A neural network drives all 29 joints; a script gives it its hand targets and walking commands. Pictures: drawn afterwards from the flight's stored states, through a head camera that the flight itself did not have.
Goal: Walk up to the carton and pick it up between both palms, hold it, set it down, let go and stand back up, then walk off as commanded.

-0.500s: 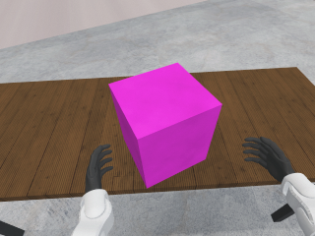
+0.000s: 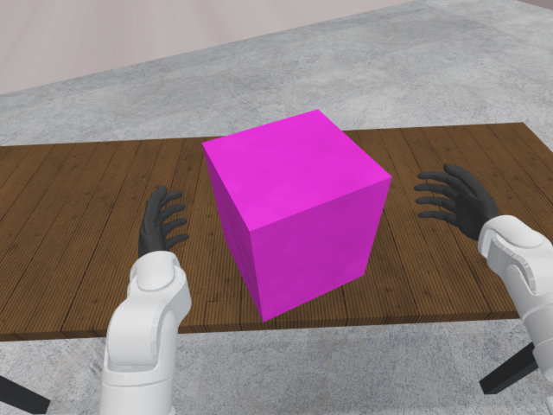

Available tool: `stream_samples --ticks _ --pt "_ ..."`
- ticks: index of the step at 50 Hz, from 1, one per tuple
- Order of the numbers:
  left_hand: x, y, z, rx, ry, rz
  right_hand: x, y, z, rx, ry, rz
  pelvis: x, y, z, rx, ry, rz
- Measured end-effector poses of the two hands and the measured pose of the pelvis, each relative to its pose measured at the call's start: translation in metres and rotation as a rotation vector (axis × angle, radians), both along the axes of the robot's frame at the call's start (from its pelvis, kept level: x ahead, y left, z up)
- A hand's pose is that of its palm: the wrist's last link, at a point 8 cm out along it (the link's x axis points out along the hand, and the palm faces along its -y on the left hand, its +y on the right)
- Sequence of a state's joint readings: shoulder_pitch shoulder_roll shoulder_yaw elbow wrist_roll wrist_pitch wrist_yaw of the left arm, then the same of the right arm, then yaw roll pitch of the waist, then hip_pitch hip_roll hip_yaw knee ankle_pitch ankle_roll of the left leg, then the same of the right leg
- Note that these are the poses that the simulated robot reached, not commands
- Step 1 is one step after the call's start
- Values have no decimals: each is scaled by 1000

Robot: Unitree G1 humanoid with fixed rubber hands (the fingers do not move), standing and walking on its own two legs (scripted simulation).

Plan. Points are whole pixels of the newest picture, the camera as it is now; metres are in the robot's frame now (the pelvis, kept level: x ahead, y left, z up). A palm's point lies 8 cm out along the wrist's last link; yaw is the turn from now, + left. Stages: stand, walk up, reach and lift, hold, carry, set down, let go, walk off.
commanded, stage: reach and lift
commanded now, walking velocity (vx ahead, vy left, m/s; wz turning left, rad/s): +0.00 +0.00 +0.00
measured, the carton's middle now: (290, 215) +0.44 +0.06 +0.04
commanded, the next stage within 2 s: none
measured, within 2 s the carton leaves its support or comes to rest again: neither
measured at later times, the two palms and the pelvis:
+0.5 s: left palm (144, 200) +0.32 +0.22 +0.19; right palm (453, 159) +0.46 -0.17 +0.17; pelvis +0.01 +0.00 +0.00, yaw +0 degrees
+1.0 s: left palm (143, 162) +0.35 +0.23 +0.22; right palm (436, 115) +0.50 -0.14 +0.21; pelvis +0.03 +0.00 +0.00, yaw +0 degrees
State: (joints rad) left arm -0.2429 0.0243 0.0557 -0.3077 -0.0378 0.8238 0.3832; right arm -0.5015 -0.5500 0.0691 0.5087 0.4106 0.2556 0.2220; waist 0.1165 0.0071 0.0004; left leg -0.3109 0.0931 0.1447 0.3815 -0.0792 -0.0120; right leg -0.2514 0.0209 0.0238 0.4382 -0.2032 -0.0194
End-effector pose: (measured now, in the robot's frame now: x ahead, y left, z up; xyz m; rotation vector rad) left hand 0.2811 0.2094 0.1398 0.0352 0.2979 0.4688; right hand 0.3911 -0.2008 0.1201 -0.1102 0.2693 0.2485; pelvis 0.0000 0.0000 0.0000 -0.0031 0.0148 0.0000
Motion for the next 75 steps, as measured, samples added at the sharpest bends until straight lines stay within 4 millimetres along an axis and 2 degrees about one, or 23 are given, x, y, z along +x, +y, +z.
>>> stream_samples --ticks 10,21,31,55,61,75 --pt "13 7 25 -4 -28 32 26 6 21 14 -8 -4 2 -1 0 1 6 0" --pt "29 12 47 -10 -77 47 55 23 39 14 -20 24 9 -4 1 4 20 0" --pt "46 17 58 -22 -89 59 79 38 59 19 -36 40 17 -4 2 4 34 0" --pt "80 20 84 -39 -82 57 112 62 97 57 -34 43 26 -3 3 2 47 1" --pt "83 23 80 -42 -68 64 116 62 93 55 -7 35 28 -4 4 1 49 0" --pt "79 29 46 -54 -35 64 108 49 52 40 58 11 28 -5 4 1 49 0"
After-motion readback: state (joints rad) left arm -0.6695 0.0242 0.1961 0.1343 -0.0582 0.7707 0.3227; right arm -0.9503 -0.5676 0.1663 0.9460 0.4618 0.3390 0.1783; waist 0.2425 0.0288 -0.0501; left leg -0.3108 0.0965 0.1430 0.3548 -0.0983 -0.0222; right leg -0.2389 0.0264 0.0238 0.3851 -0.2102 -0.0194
